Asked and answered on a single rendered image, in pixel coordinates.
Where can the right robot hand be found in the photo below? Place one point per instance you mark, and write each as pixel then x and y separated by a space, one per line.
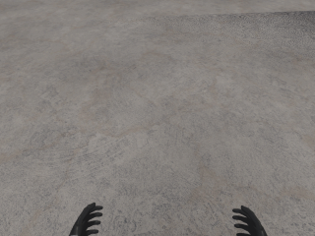
pixel 254 226

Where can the left robot hand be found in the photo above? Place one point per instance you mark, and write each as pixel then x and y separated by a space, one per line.
pixel 82 223

